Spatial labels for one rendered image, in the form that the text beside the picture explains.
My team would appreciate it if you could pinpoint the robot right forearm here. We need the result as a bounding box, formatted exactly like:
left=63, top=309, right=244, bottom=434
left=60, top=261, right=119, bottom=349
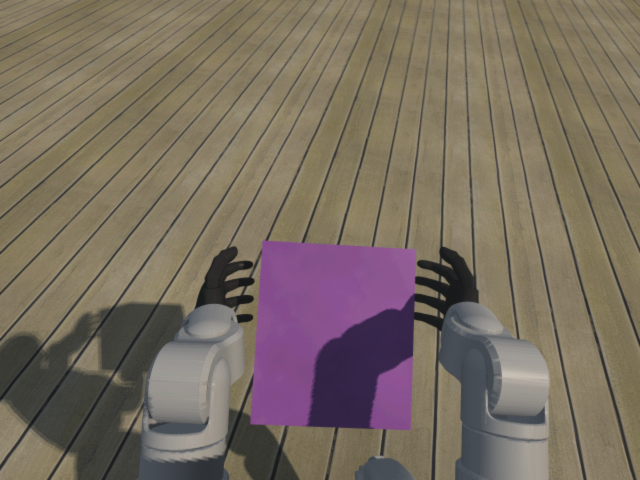
left=438, top=302, right=551, bottom=480

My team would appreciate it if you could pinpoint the left robot hand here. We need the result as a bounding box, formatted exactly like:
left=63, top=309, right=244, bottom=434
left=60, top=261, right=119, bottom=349
left=195, top=246, right=255, bottom=323

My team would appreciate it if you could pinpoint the robot left forearm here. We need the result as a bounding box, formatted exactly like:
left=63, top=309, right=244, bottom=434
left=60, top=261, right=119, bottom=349
left=136, top=304, right=245, bottom=480

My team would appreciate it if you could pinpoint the right robot hand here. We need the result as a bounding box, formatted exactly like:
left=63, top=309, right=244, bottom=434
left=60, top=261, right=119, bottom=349
left=414, top=247, right=479, bottom=331

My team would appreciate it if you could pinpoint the carton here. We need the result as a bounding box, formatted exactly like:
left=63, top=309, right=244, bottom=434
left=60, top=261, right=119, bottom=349
left=250, top=241, right=416, bottom=430

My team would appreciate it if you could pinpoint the robot right thigh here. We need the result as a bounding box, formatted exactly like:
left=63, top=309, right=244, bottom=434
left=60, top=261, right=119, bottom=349
left=355, top=458, right=416, bottom=480

